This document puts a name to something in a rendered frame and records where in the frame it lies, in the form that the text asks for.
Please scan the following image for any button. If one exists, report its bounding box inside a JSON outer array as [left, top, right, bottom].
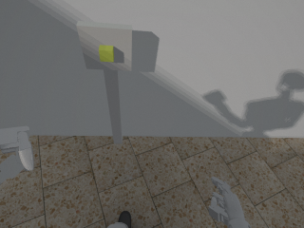
[[99, 45, 114, 63]]

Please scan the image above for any right robot forearm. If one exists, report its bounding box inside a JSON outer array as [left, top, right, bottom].
[[227, 218, 252, 228]]

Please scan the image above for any robot left foot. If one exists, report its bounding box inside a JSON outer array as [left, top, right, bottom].
[[118, 211, 131, 228]]

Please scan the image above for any left robot hand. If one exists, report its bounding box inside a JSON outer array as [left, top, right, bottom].
[[0, 125, 34, 185]]

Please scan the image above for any panel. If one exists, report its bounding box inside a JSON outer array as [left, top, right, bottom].
[[76, 21, 132, 144]]

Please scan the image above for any right robot hand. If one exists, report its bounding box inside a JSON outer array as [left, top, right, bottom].
[[208, 177, 245, 226]]

